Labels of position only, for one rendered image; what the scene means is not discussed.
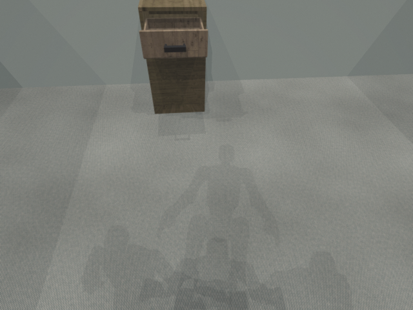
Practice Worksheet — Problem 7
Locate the drawer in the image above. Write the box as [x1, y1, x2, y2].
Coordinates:
[139, 17, 208, 59]

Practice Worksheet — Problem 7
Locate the handle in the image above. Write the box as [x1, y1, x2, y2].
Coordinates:
[164, 43, 186, 52]

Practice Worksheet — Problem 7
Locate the cabinet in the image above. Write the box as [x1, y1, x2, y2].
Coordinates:
[138, 0, 207, 114]

